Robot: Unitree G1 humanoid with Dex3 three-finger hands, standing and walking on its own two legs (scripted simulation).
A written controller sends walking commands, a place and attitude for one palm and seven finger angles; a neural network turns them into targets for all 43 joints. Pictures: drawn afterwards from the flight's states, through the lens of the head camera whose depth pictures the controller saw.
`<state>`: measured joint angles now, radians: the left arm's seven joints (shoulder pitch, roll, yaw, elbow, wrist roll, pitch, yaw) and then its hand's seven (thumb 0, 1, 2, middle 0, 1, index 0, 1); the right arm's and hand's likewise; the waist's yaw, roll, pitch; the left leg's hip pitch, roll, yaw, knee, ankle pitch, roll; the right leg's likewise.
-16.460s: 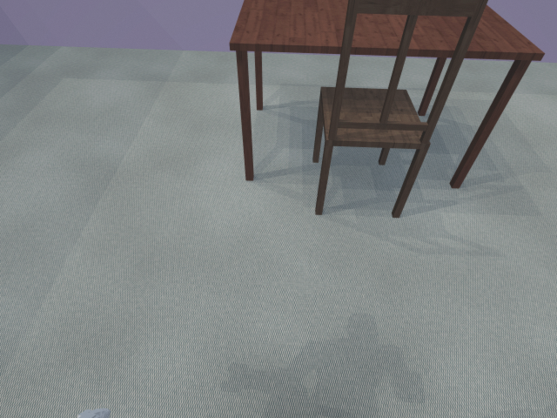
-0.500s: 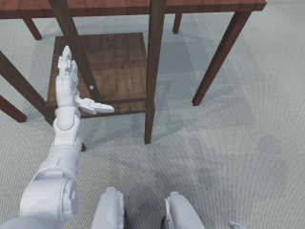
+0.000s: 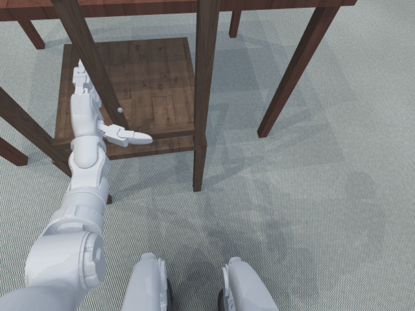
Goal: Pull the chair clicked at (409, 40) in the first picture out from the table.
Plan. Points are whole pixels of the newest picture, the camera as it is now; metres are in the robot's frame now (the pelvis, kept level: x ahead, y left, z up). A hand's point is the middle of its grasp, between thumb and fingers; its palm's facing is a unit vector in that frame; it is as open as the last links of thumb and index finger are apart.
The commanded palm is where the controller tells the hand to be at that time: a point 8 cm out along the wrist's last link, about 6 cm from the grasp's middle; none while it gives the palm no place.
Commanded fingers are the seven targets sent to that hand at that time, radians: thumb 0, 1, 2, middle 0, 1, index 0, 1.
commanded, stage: hook a spindle and tug to test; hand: left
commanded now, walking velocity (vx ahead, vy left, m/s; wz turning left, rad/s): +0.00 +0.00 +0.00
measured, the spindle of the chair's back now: (101, 80) +0.52 +0.16 +0.08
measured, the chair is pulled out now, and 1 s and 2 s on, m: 0.00 0.00 0.08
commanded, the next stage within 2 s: step backward, pulling the chair out in 1.60 s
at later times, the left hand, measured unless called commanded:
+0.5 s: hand (121, 111) +0.48 +0.14 +0.04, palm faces +0.13 -0.99 -0.02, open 15.0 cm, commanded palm +0.45 +0.17 +0.04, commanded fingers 0.00 -0.16 0.44 -0.43 -1.23 -0.43 -1.23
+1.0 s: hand (119, 108) +0.49 +0.14 +0.04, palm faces +0.13 -0.99 -0.01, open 5.7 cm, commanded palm +0.45 +0.17 +0.04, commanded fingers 0.00 0.90 0.90 -0.50 -1.45 -0.50 -1.45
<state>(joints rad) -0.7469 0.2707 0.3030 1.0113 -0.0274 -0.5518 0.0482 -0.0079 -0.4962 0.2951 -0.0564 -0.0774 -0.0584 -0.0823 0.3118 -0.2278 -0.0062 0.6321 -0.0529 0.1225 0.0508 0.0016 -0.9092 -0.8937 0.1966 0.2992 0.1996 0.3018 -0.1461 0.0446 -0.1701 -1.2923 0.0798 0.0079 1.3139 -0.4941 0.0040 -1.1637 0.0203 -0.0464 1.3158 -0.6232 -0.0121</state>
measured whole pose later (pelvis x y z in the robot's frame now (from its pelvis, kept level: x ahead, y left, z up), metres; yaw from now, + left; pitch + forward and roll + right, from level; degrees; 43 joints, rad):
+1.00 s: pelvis +0.01 +0.00 +0.00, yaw +0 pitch +27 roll -3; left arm -0.73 0.24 0.27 0.98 -0.05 -0.54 0.07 0.01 0.67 0.80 -0.44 -1.39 -0.41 -1.40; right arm 0.30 -0.23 -0.02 0.63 -0.05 0.13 0.06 0.00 -0.91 -0.89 0.20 0.30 0.20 0.30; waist -0.13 0.04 -0.18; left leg -1.28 0.07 0.00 1.30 -0.50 0.00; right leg -1.14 0.02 -0.05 1.30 -0.63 -0.01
